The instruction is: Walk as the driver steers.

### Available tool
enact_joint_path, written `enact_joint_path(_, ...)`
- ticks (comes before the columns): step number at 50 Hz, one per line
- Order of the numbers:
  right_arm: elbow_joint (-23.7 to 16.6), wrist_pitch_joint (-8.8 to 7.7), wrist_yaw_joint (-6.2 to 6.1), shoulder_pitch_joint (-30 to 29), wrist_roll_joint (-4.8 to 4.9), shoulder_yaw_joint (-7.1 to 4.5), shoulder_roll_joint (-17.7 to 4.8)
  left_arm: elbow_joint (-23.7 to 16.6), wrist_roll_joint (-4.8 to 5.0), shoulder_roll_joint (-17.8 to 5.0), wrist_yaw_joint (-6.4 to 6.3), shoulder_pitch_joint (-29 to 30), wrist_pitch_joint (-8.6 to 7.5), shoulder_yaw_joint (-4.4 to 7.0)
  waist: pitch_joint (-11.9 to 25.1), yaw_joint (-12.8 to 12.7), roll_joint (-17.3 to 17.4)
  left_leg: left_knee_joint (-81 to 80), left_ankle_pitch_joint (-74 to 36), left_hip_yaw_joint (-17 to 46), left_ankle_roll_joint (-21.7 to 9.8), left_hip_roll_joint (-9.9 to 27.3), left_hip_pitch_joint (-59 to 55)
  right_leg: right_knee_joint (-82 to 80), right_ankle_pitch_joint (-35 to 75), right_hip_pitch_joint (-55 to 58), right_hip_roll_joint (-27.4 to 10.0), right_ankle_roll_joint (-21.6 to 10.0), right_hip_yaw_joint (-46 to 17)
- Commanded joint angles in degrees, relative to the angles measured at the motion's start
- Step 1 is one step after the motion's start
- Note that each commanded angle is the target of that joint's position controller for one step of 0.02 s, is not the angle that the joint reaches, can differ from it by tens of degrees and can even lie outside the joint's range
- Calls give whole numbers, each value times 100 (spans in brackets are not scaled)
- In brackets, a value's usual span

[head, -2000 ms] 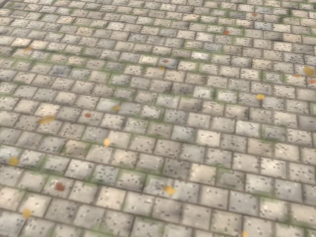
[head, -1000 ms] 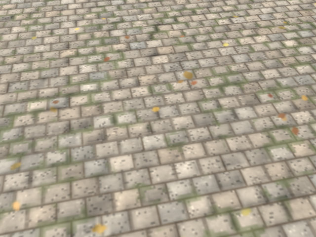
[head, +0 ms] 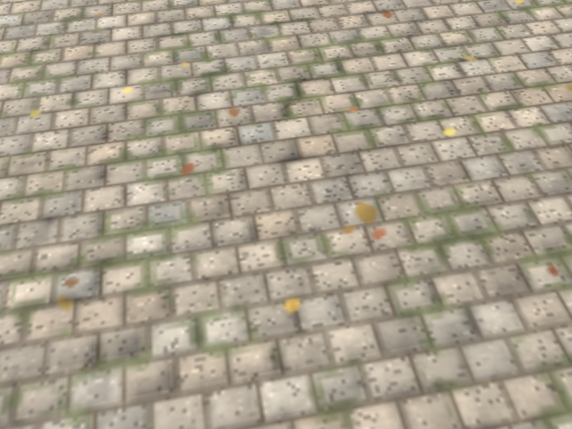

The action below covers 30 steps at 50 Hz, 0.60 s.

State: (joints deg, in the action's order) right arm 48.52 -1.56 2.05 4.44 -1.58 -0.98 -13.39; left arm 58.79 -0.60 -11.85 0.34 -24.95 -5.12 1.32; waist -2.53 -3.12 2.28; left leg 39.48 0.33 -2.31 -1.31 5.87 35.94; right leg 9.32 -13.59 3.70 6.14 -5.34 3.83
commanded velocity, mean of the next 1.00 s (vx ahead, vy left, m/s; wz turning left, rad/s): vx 0.50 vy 0.00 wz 0.27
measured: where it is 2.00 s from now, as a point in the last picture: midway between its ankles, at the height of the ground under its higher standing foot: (215, 260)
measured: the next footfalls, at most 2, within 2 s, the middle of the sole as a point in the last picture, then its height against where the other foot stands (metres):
left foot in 0.14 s outside the picture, level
right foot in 0.66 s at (348, 400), level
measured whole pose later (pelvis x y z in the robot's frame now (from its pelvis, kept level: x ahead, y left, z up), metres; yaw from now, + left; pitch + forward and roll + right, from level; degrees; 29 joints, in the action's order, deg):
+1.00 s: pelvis +0.54 +0.02 +0.00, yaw +19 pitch +1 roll -1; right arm 48.6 0.1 3.2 7.5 -1.9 -4.3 -15.1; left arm 55.0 -1.2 -12.6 -0.6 -21.6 -6.0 3.0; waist -2.0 -1.6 2.6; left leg 53.7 5.0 -0.6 -2.7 4.8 37.8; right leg 14.9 -13.5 -2.0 0.5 -2.2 12.8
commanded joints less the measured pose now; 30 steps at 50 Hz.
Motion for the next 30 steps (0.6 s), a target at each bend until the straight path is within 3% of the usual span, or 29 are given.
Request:
enact_joint_path(1,-541,-108,-19,-774,10,-38,-345,-24,-49,-822,-71,-423,-23,140,-358,-58,-537,-424,53,-180,-128,-219,109,-35,2908,114,-1738,-586,-705)
enact_joint_path(4,-500,-175,-60,-472,9,-91,-450,27,-88,-933,-132,-236,6,166,-217,214,-601,-788,711,-256,-398,-485,-535,600,4348,435,-1857,-479,-601)
enact_joint_path(5,-338,-204,-104,34,2,-143,-538,33,-100,-988,-139,-146,16,181,49,437,-645,-909,919,-316,-512,-678,-1190,1190,5094,417,-1818,-404,-538)
enact_joint_path(6,-21,-254,-159,955,-29,-215,-642,31,-80,-992,-128,-45,38,179,522,834,-515,-1276,722,-386,-663,-821,-2288,2215,5202,178,-1630,-298,-366)
enact_joint_path(7,261,-303,-232,2004,-154,-332,-967,-82,-30,-876,-117,-4,23,130,1150,1208,-280,-1297,894,374,-932,-97,-3865,3644,3817,-903,-1411,-200,-233)
enact_joint_path(8,323,-287,-259,2528,-261,-513,-1619,-235,180,-270,-49,-596,12,8,1930,1006,980,-1640,1412,3157,-1690,1679,-5540,5965,251,-2999,-387,102,139)
enact_joint_path(9,332,-216,-187,2214,-9,-485,-1400,-137,30,-762,-64,-472,19,156,1892,934,550,-2274,1346,4189,-1826,1789,-5316,6639,-1545,-3687,-188,13,-670)
enact_joint_path(10,262,-203,-174,1546,96,-415,-1110,-284,-8,-832,-58,27,23,208,906,641,261,-2356,1557,3167,-1637,1559,-4461,6646,-1052,-3997,-581,-33,-784)
enact_joint_path(11,212,-239,-143,1169,93,-323,-719,-354,-19,-732,-28,325,-5,181,412,537,-27,-2610,1235,2516,-1476,1308,-3683,6318,-639,-3896,-797,-29,-742)
enact_joint_path(12,244,-280,-147,1018,77,-270,-536,-347,-38,-611,-9,415,32,181,158,372,-26,-2786,956,2007,-1257,1021,-3196,5975,-435,-3675,-964,-7,-706)
enact_joint_path(14,404,-357,-170,1076,81,-202,-344,-279,-160,-425,63,263,187,149,88,148,131,-2987,356,1376,-1066,700,-2653,5609,-244,-3196,-1067,124,-621)
enact_joint_path(17,636,-454,-164,1487,123,-244,-531,-448,-177,-377,125,688,285,149,-19,117,83,-3188,-95,1057,-1138,558,-2606,5191,152,-3507,-1183,288,-422)
enact_joint_path(22,800,-398,-180,1972,134,-239,-556,-931,-129,-362,132,1990,272,105,-292,396,68,-3244,-382,963,-1111,300,-2818,3582,1097,-3936,-1161,610,-200)
enact_joint_path(27,893,-340,-229,2409,77,-275,-649,-1280,-65,-409,92,2827,229,62,-227,683,183,-2804,-969,1185,-1108,372,-3426,2679,1270,-3831,-927,641,-186)
enact_joint_path(30,831,-297,-282,2285,28,-343,-774,-1419,-27,-583,65,2797,140,100,-162,550,257,-2387,-1338,1447,-1012,513,-3643,2285,792,-3425,-847,508,-321)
